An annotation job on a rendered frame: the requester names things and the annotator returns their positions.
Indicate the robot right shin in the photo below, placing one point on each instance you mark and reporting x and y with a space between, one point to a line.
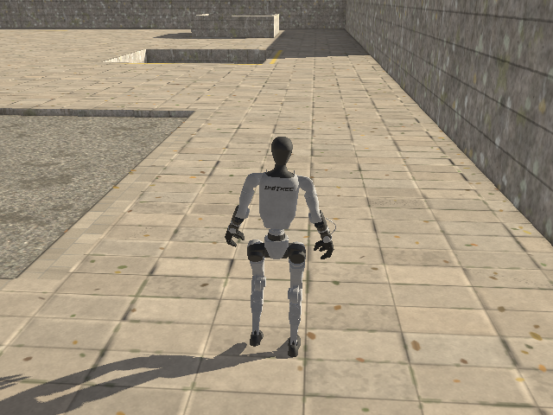
295 311

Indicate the left robot upper arm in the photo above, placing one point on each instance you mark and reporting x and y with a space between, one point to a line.
251 181

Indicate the robot shin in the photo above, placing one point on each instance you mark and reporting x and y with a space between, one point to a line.
257 301
295 311

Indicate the robot right hand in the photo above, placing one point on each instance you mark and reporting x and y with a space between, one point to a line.
325 246

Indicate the robot left shin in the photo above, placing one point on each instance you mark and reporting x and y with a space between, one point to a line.
257 301

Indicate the right robot upper arm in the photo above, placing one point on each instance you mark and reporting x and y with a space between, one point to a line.
306 184

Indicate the robot right forearm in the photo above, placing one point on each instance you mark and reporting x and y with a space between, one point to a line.
323 229

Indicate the robot left forearm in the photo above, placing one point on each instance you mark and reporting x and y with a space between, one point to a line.
235 222

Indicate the robot left hand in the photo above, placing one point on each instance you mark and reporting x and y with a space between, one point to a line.
237 235

